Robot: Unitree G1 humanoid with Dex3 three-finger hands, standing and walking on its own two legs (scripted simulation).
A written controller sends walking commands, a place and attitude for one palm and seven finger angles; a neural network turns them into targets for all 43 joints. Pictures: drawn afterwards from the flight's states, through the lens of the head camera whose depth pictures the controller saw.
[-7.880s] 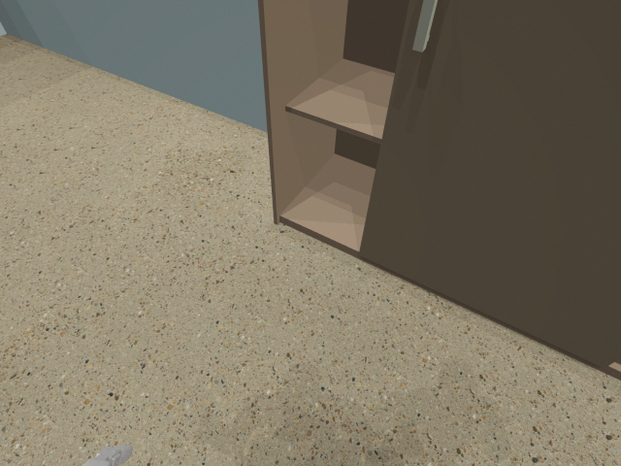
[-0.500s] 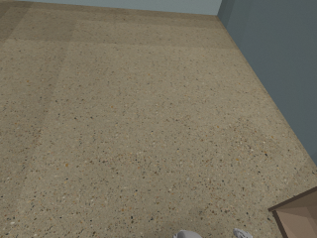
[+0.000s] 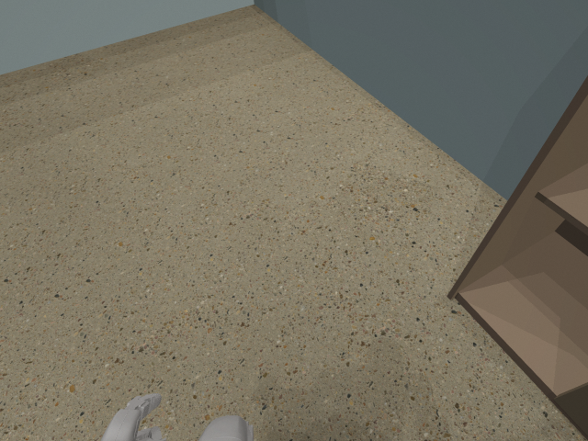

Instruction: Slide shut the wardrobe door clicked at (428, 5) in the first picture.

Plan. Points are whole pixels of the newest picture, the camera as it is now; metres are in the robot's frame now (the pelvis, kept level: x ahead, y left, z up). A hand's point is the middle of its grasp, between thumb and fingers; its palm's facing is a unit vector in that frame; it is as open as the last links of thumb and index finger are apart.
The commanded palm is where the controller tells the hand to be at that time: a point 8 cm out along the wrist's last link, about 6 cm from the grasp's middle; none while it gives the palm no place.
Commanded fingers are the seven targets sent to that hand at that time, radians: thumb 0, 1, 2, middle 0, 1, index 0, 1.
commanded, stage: turn to face it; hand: right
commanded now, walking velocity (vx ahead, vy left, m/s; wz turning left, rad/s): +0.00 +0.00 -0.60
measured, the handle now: out of the picture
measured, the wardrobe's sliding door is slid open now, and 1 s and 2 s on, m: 0.39 0.39 0.39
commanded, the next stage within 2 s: take the last steps up to it in 1.64 s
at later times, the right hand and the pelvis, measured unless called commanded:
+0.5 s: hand out of the picture +0.07 -0.17 -0.13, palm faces +0.27 +0.91 -0.31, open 7.4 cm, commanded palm none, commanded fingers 0.00 -0.90 -0.90 0.20 0.30 0.20 0.30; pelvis +0.00 +0.06 +0.00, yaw -17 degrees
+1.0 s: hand out of the picture -0.16 -0.16 -0.19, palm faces +0.63 +0.73 -0.26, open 7.4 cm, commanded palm none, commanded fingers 0.00 -0.90 -0.90 0.20 0.30 0.20 0.30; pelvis -0.03 +0.02 -0.01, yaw -37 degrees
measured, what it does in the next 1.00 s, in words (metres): steps on the spot, turning right: left foot, then right foot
